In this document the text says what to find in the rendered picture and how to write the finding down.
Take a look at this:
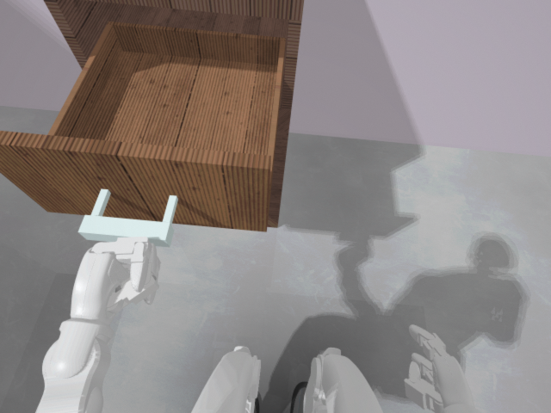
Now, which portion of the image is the robot left hand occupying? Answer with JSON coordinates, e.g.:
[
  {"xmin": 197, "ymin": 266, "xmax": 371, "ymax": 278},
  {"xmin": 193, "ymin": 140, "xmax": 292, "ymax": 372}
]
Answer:
[{"xmin": 71, "ymin": 237, "xmax": 161, "ymax": 325}]

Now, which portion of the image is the right robot shin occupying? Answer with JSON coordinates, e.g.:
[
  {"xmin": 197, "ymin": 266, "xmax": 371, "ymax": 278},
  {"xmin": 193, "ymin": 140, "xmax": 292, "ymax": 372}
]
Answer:
[{"xmin": 303, "ymin": 348, "xmax": 341, "ymax": 413}]

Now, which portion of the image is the drawer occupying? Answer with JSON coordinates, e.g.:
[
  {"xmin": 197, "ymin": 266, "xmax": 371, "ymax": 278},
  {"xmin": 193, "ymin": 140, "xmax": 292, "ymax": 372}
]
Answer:
[{"xmin": 0, "ymin": 22, "xmax": 286, "ymax": 232}]

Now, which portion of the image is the cabinet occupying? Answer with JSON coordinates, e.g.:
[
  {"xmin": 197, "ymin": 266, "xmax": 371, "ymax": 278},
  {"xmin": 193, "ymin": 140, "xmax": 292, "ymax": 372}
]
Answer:
[{"xmin": 44, "ymin": 0, "xmax": 304, "ymax": 228}]

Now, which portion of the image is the left robot forearm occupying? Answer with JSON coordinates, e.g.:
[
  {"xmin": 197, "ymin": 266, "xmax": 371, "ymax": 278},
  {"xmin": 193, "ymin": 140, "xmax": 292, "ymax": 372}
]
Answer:
[{"xmin": 35, "ymin": 318, "xmax": 114, "ymax": 413}]

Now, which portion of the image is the robot right hand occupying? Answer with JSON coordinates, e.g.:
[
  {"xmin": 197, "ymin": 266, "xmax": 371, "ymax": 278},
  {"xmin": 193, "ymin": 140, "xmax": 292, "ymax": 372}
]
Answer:
[{"xmin": 404, "ymin": 324, "xmax": 475, "ymax": 413}]

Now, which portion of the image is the handle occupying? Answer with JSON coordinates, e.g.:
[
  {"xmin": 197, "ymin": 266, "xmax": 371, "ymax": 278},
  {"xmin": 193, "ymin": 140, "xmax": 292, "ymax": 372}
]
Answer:
[{"xmin": 78, "ymin": 189, "xmax": 178, "ymax": 247}]

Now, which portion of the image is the robot left thigh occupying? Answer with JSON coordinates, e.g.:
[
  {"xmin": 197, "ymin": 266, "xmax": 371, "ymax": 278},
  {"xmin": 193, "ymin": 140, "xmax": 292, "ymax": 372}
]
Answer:
[{"xmin": 191, "ymin": 351, "xmax": 261, "ymax": 413}]

